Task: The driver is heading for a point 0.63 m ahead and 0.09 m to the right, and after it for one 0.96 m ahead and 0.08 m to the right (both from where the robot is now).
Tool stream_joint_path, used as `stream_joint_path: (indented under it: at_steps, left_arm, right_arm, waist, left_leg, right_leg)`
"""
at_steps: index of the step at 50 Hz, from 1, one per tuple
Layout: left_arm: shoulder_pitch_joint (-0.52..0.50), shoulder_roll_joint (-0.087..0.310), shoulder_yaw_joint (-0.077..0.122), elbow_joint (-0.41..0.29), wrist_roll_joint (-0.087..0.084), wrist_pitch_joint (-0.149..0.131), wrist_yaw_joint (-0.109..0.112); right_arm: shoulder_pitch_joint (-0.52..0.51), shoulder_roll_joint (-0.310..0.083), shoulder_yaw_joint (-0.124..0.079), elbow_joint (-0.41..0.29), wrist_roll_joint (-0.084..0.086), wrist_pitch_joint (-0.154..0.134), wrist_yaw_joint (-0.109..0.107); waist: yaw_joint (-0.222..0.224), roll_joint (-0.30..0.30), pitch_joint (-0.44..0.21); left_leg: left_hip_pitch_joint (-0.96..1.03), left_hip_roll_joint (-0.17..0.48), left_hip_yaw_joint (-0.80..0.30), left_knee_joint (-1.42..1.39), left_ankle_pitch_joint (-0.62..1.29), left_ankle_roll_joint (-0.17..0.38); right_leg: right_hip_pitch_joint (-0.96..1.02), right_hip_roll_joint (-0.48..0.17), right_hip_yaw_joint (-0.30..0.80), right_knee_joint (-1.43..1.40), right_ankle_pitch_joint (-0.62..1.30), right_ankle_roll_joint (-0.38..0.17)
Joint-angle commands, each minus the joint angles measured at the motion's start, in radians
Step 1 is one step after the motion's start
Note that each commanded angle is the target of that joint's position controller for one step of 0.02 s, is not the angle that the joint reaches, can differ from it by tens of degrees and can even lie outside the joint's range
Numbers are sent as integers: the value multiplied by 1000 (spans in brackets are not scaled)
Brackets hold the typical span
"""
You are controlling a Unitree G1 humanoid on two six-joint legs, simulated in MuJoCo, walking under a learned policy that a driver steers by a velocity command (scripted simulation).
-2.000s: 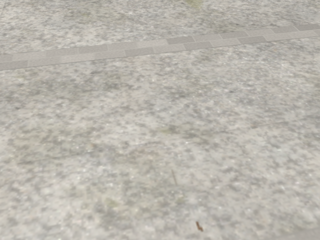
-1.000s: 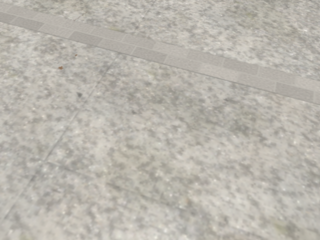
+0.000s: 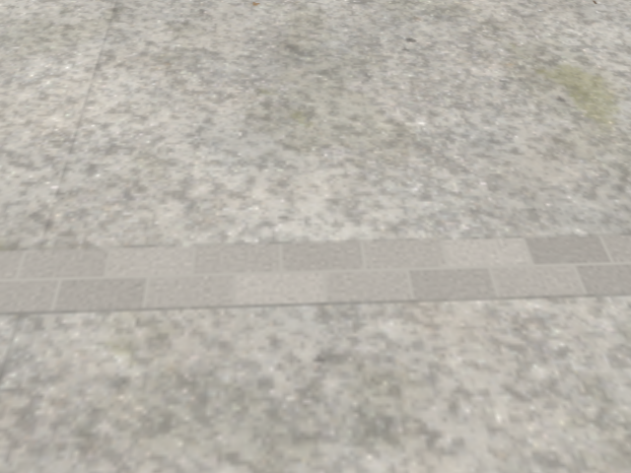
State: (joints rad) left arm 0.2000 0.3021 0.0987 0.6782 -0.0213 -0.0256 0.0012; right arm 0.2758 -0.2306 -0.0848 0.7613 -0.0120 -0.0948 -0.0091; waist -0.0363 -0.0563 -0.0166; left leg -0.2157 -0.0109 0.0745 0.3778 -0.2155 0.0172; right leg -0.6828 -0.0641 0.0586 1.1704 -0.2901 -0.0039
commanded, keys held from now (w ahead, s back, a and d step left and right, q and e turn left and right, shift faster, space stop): w+e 0.50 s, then w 0.04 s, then w+q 0.18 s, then q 0.28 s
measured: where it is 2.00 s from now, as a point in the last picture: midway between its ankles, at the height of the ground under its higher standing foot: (377, 417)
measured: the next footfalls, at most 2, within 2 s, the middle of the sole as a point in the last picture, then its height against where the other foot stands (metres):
right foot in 0.26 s outside the picture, level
left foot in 0.78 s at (343, 413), level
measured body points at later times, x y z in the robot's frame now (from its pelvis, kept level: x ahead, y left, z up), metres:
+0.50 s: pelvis +0.26 -0.10 +0.00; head +0.29 -0.12 +0.45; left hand +0.42 +0.14 -0.10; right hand +0.36 -0.41 -0.09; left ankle +0.37 +0.06 -0.66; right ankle +0.24 -0.17 -0.74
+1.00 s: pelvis +0.52 -0.11 +0.00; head +0.57 -0.11 +0.44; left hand +0.75 +0.10 -0.10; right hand +0.57 -0.41 -0.10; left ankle +0.58 -0.06 -0.74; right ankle +0.50 -0.28 -0.66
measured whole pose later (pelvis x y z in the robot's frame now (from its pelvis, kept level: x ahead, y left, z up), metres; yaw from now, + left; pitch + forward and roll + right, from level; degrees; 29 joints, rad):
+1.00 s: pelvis +0.52 -0.11 +0.00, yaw -13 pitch +3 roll -1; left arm 0.14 0.29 0.05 0.64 0.02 -0.04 0.03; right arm 0.21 -0.28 -0.05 0.70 0.00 -0.04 0.01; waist -0.02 -0.02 0.06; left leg -0.35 -0.10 -0.06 0.42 -0.12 0.09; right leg -0.62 -0.01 0.08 1.10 -0.40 0.07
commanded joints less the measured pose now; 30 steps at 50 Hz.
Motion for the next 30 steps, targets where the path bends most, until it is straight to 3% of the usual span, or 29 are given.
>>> stream_joint_path:
  at_steps: [1,5,9,11,12,13,14,15,16,17,18,19,20,23,26,28,30]
  left_arm:
    - [-30,6,-7,-80,5,-4,-8]
    - [-149,-5,-19,-104,4,-8,-31]
    - [-230,13,-15,-145,-2,-3,-50]
    - [-193,42,2,-151,5,1,-54]
    - [-105,65,19,-130,6,2,-54]
    - [66,117,50,-80,5,4,-47]
    - [225,214,81,-58,0,9,-27]
    - [183,301,78,-78,-5,-9,-32]
    - [230,214,55,-88,2,-17,-34]
    - [191,165,39,-75,7,-25,-32]
    - [126,137,28,-86,4,-29,-28]
    - [59,112,19,-96,10,-29,-27]
    - [22,94,10,-108,20,-30,-24]
    - [20,98,11,-89,15,-40,-10]
    - [58,113,16,-58,6,-37,8]
    - [84,101,11,-38,4,-36,11]
    - [128,106,9,-15,4,-41,6]
  right_arm:
    - [-60,-139,-31,-50,0,-18,-7]
    - [-31,-177,-40,-22,11,-9,-13]
    - [11,-224,-55,-1,33,6,-11]
    - [6,-252,-64,1,43,17,-14]
    - [1,-262,-66,2,48,24,-17]
    - [15,-242,-57,2,46,27,-20]
    - [29,-182,-34,-27,10,23,-21]
    - [86,-77,6,-95,-10,-9,-10]
    - [-30,-167,-9,-103,32,-40,2]
    - [-83,-182,-11,-117,53,-53,6]
    - [-92,-172,-5,-109,31,-57,-2]
    - [-95,-178,-12,-106,5,-54,-9]
    - [-83,-183,-17,-106,0,-41,-8]
    - [-95,-152,-10,-108,-6,-12,-8]
    - [-200,-108,11,-130,-11,-10,-4]
    - [-256,-86,23,-132,-2,-14,10]
    - [-309,-91,27,-138,14,-17,24]
  waist:
    - [31,131,7]
    - [-10,127,25]
    - [-30,141,54]
    - [7,164,28]
    - [62,162,-20]
    - [140,134,-102]
    - [190,-15,-197]
    - [80,-245,-317]
    - [166,-121,-347]
    - [156,-93,-223]
    - [114,5,-155]
    - [71,23,-105]
    - [36,10,-88]
    - [11,16,-56]
    - [41,9,-25]
    - [73,-21,-21]
    - [108,-33,-6]
  left_leg:
    - [75,277,-164,-190,259,171]
    - [102,258,-38,-180,261,133]
    - [191,296,8,-142,294,105]
    - [225,300,56,-31,580,84]
    - [224,279,94,101,742,66]
    - [142,236,132,316,781,38]
    - [-149,190,142,669,377,-15]
    - [-527,-7,-26,965,-388,-59]
    - [-638,21,-169,1048,-337,-43]
    - [-698,58,-152,1026,-242,-24]
    - [-642,102,-154,947,-160,-18]
    - [-563,127,-152,866,-117,-24]
    - [-495,142,-159,830,-94,-28]
    - [-456,127,-137,709,-47,-58]
    - [-440,95,-121,486,145,-79]
    - [-378,71,-106,329,279,-74]
    - [-345,61,-96,255,350,-61]
  right_leg:
    - [-102,-53,35,-93,116,17]
    - [-33,-39,-21,-326,271,2]
    - [13,-13,-79,-457,184,-40]
    - [119,42,-138,-500,79,-80]
    - [249,92,-177,-557,85,-108]
    - [502,146,-191,-612,144,-144]
    - [817,-30,90,-608,212,-216]
    - [1051,-244,680,-779,-9,-406]
    - [1067,-254,729,-869,-78,-385]
    - [974,-232,593,-863,-1,-348]
    - [822,-191,481,-856,96,-315]
    - [677,-155,398,-864,200,-294]
    - [585,-131,356,-888,262,-289]
    - [473,-97,284,-921,371,-295]
    - [433,-47,204,-917,387,-256]
    - [427,-26,158,-911,345,-226]
    - [450,-52,166,-913,279,-220]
